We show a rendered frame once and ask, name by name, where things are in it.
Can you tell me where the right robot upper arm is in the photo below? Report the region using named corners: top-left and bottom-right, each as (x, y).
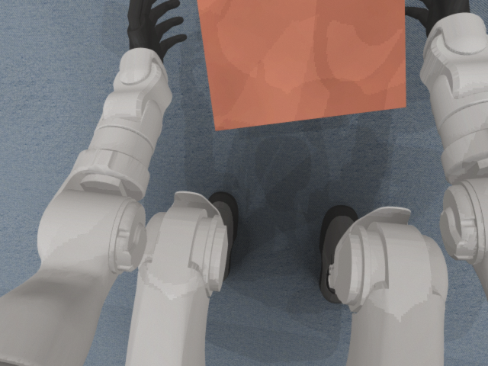
top-left (439, 178), bottom-right (488, 301)

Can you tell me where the right robot foot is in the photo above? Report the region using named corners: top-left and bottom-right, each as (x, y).
top-left (319, 205), bottom-right (358, 303)

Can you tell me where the robot foot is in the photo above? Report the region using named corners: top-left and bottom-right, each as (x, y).
top-left (319, 205), bottom-right (358, 303)
top-left (208, 191), bottom-right (239, 282)

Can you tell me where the left robot forearm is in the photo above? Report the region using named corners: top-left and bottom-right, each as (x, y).
top-left (37, 48), bottom-right (172, 259)

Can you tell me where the left robot upper arm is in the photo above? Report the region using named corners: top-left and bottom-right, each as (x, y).
top-left (0, 189), bottom-right (147, 366)

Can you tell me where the robot right hand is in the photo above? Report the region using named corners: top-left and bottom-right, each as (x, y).
top-left (405, 0), bottom-right (470, 38)

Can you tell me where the robot left hand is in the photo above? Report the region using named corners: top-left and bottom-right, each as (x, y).
top-left (127, 0), bottom-right (187, 63)

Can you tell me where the right robot forearm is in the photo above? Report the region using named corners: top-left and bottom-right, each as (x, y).
top-left (419, 12), bottom-right (488, 185)

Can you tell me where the carton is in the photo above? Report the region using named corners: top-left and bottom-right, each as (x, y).
top-left (197, 0), bottom-right (406, 131)

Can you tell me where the left robot foot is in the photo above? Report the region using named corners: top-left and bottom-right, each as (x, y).
top-left (208, 191), bottom-right (239, 282)

